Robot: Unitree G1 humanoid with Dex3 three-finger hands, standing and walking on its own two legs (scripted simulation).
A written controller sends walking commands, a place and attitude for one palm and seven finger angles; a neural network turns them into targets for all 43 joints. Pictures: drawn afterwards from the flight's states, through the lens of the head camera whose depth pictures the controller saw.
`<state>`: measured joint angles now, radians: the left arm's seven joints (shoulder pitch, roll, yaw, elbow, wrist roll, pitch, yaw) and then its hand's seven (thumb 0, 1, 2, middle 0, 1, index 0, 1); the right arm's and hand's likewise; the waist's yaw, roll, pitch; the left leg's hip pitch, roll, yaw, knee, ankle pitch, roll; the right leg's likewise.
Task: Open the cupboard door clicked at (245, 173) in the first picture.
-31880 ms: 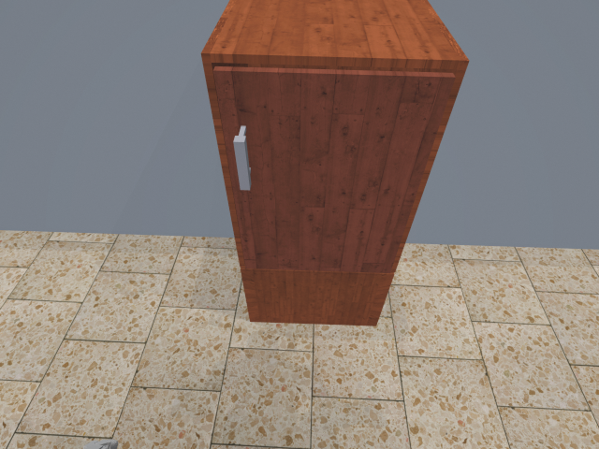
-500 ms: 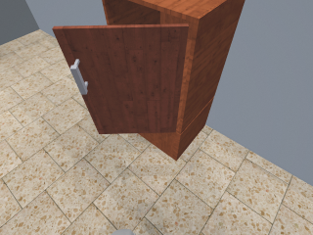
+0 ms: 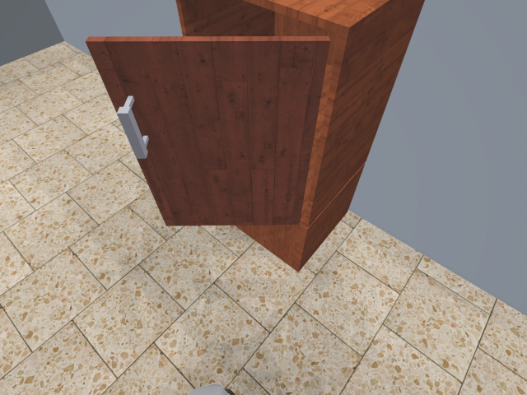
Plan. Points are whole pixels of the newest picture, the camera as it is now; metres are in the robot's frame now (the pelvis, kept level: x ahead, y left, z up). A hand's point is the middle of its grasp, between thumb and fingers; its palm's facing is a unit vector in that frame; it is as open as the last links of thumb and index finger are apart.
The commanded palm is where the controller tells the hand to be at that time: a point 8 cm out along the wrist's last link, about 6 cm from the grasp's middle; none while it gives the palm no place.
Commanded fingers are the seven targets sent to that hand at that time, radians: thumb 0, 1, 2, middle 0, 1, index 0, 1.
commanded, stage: come to a stop and stand still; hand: left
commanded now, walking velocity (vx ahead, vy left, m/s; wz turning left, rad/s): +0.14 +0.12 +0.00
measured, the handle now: (135, 127) +0.59 +0.32 +0.03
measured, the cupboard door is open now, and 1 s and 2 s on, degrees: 41 41 41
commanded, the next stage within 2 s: look again from close up in 0.88 s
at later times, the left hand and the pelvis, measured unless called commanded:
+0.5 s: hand out of the picture +0.01 +0.18 -0.17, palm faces +0.01 -0.98 -0.20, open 7.3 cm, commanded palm none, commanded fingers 0.00 0.90 0.90 -0.20 -0.30 -0.20 -0.30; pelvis +0.00 +0.01 +0.00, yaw +0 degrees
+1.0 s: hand out of the picture +0.02 +0.19 -0.16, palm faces -0.01 -0.98 -0.22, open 7.4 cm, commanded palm none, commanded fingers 0.00 0.90 0.90 -0.20 -0.30 -0.20 -0.30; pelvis +0.00 +0.01 +0.01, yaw -1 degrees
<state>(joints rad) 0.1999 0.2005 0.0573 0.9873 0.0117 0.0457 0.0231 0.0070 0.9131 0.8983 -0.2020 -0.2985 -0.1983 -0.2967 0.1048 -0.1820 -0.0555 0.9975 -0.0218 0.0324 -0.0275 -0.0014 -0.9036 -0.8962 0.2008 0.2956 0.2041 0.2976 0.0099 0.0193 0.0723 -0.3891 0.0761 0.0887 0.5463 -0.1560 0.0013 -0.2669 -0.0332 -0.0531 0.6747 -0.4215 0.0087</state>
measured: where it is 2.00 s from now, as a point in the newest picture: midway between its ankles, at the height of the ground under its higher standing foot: outside the picture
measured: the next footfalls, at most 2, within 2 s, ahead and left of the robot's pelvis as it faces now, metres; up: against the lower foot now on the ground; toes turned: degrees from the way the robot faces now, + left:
right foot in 0.02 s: +0.02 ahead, -0.13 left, +0.00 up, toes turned -3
left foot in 0.24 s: +0.05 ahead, +0.11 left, +0.00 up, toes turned +3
